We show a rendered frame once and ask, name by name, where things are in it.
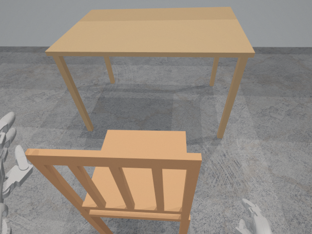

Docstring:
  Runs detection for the left robot hand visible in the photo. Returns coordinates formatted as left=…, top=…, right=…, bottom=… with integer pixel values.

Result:
left=0, top=112, right=33, bottom=203

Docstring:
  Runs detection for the right robot hand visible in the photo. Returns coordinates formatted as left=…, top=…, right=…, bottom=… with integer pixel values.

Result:
left=235, top=198, right=273, bottom=234

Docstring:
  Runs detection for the left robot forearm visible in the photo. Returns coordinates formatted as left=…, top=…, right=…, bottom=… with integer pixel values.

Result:
left=0, top=203, right=12, bottom=234

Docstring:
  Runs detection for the chair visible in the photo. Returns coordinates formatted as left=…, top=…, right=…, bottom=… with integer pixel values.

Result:
left=25, top=130, right=202, bottom=234

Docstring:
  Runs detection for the table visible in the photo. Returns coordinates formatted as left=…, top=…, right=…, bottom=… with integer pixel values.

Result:
left=45, top=7, right=255, bottom=138

